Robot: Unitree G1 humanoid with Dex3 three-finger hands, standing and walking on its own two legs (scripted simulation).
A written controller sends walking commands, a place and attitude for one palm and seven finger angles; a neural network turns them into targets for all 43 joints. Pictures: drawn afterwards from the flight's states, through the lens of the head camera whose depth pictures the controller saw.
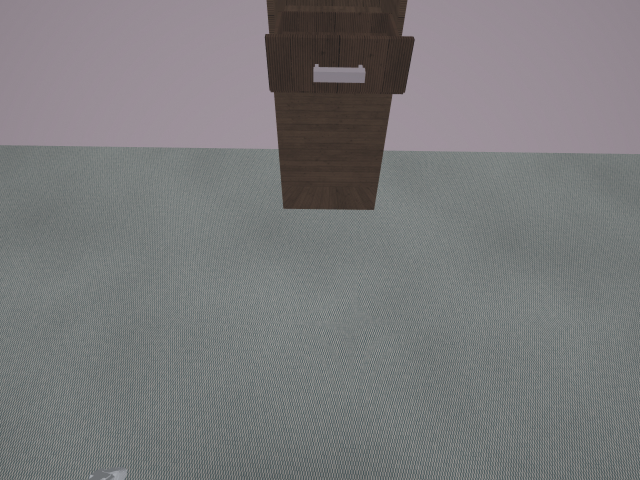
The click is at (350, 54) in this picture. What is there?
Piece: drawer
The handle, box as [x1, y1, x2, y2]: [313, 64, 365, 82]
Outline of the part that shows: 313,67 313,81 364,82 365,72 364,68 361,65 359,65 357,68 319,67 318,64 315,64 315,66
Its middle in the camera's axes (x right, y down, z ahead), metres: +0.04 -0.43 +1.00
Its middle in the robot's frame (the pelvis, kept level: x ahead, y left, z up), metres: +1.04 +0.01 +0.03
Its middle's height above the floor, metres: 0.80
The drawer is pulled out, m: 0.29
